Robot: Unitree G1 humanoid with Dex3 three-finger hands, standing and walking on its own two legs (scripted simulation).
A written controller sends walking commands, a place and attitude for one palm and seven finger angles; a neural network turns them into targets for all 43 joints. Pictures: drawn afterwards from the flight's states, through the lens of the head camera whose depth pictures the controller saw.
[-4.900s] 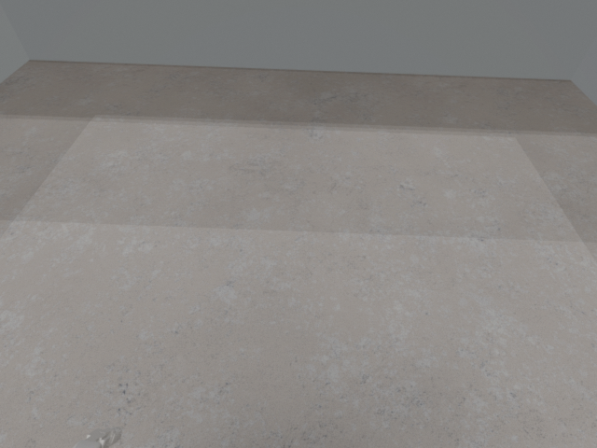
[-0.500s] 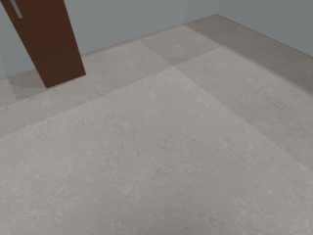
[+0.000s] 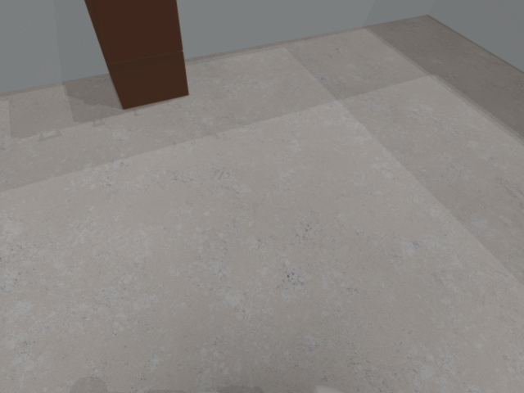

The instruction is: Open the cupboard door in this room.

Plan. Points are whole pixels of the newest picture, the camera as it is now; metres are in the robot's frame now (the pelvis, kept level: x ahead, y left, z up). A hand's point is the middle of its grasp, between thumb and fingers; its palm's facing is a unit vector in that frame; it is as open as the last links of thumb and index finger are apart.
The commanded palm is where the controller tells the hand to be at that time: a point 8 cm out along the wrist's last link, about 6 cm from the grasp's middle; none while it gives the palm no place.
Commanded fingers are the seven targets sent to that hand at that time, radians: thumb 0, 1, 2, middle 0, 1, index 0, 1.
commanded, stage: turn or walk to find it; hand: left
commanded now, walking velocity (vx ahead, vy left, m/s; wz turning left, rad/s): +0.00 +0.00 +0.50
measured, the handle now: out of the picture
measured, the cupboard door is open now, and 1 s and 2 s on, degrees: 0 0 0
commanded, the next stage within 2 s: stand and wait in 0.62 s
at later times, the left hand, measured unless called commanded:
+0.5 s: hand out of the picture +0.05 +0.14 -0.13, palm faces +0.25 -0.92 -0.30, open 7.4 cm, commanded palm none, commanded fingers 0.00 0.90 0.90 -0.20 -0.30 -0.20 -0.30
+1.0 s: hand out of the picture -0.14 +0.08 -0.18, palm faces +0.45 -0.87 -0.19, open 7.4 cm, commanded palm none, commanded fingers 0.00 0.90 0.90 -0.20 -0.30 -0.20 -0.30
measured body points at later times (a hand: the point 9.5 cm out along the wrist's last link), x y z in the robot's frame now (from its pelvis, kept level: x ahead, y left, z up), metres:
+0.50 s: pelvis +0.00 -0.08 +0.01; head +0.02 -0.11 +0.45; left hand +0.03 +0.18 -0.11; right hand +0.10 -0.33 -0.16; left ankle -0.02 +0.06 -0.68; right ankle +0.01 -0.18 -0.73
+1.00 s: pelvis -0.03 -0.07 +0.01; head -0.02 -0.04 +0.46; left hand -0.17 +0.13 -0.16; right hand +0.16 -0.23 -0.13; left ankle -0.10 +0.02 -0.73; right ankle +0.01 -0.18 -0.72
